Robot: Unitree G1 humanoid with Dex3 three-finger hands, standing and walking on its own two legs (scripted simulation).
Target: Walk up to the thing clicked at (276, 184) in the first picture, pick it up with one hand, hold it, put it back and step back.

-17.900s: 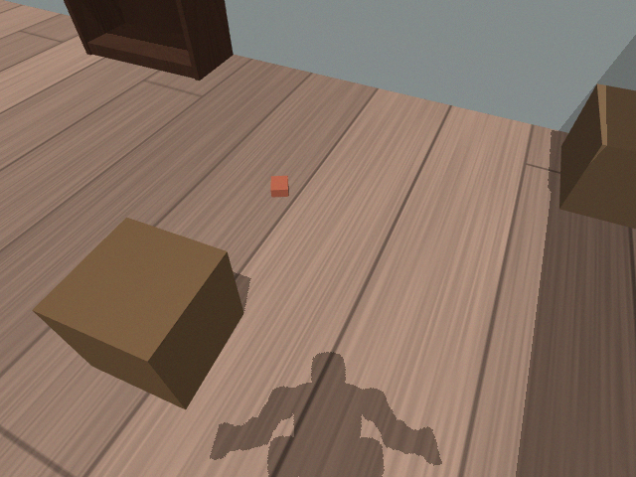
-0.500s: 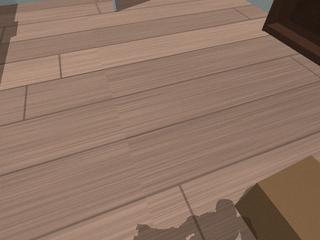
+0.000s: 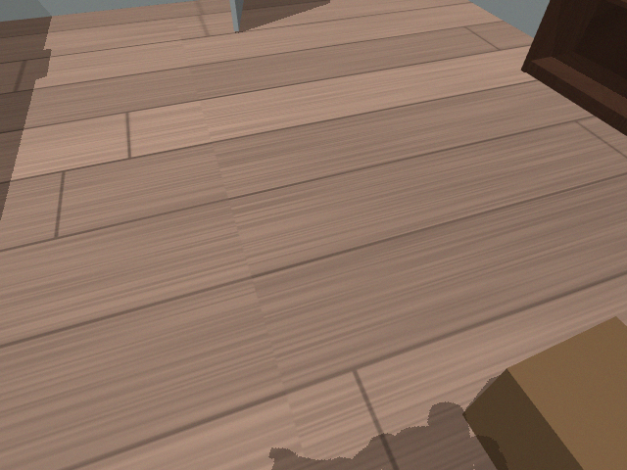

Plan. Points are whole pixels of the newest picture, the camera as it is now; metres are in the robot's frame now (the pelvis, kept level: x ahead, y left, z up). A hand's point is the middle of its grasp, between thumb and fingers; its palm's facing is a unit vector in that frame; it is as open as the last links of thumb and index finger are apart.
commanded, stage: stand
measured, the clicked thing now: out of the picture +0.64 -1.46 -0.76
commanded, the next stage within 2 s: walk up in 1.94 s
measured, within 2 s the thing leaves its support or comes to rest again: neither
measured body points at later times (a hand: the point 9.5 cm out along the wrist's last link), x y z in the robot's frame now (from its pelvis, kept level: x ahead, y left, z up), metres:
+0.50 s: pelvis +0.00 +0.00 +0.00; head +0.01 +0.00 +0.45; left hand +0.08 +0.30 -0.13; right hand +0.07 -0.30 -0.14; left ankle +0.00 +0.13 -0.75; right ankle +0.00 -0.13 -0.75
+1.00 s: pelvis +0.00 +0.00 +0.00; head +0.01 +0.00 +0.45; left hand +0.08 +0.30 -0.13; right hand +0.08 -0.30 -0.13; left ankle +0.00 +0.13 -0.75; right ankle +0.00 -0.13 -0.75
